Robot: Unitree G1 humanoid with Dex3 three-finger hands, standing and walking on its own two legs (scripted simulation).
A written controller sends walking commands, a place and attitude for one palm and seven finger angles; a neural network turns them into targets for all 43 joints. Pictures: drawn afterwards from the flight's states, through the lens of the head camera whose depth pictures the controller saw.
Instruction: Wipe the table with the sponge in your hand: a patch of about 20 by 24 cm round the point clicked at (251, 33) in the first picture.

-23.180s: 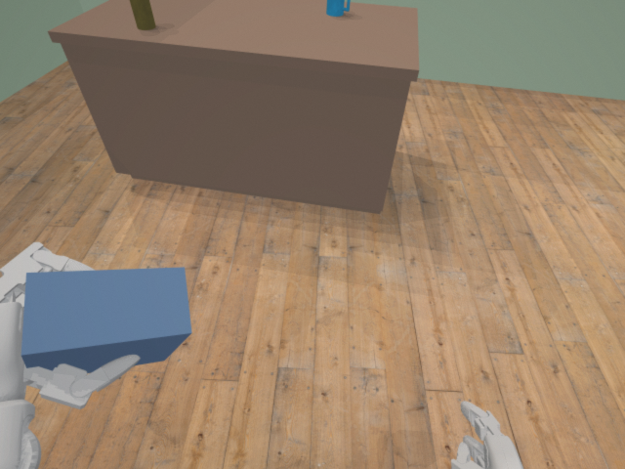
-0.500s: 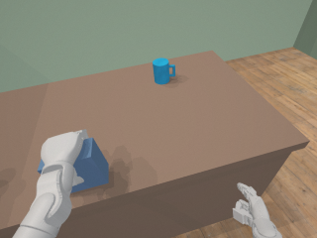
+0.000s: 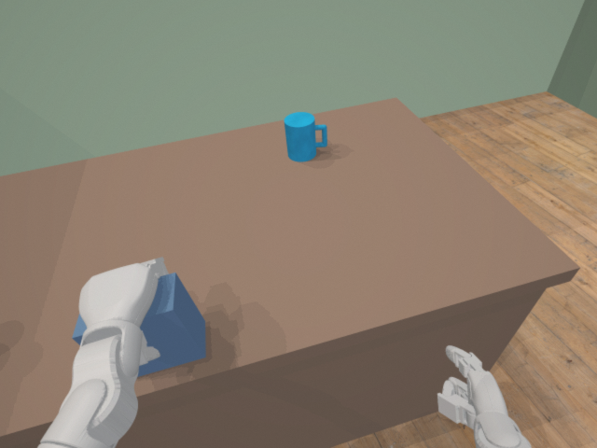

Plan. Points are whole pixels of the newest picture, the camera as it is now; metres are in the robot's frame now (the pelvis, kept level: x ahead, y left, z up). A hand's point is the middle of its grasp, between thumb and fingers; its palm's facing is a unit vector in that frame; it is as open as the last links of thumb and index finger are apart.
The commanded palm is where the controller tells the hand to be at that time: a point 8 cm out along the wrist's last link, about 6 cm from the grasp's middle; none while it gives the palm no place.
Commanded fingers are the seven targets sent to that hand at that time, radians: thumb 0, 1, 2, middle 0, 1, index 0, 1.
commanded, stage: lower the sponge onto the table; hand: left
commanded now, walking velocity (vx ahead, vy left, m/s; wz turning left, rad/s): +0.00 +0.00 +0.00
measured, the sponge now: (153, 336) +0.24 +0.27 +0.01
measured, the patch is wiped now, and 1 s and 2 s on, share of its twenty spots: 0.00 0.05 0.30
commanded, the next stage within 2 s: wipe forward along the first lane in 0.22 s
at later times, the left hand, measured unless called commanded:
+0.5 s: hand (136, 312) +0.25 +0.28 +0.06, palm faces -0.02 -0.06 -1.00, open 10.3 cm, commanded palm +0.24 +0.28 +0.10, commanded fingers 0.00 0.10 1.30 -1.20 -1.60 -1.20 -1.60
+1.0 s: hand (141, 277) +0.31 +0.31 +0.05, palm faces -0.07 -0.02 -1.00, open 10.3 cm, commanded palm +0.30 +0.30 +0.09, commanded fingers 0.00 0.10 1.30 -1.20 -1.60 -1.20 -1.60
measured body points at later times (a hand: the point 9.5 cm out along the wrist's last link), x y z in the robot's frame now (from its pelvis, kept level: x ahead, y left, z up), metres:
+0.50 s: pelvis -0.01 +0.00 +0.00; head -0.02 -0.04 +0.45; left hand +0.25 +0.28 +0.11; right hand +0.23 -0.21 -0.09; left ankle +0.02 +0.12 -0.74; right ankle +0.00 -0.09 -0.74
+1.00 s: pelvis -0.01 +0.00 -0.01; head -0.01 -0.03 +0.44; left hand +0.31 +0.30 +0.11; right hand +0.17 -0.25 -0.12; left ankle +0.02 +0.12 -0.74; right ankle +0.00 -0.09 -0.74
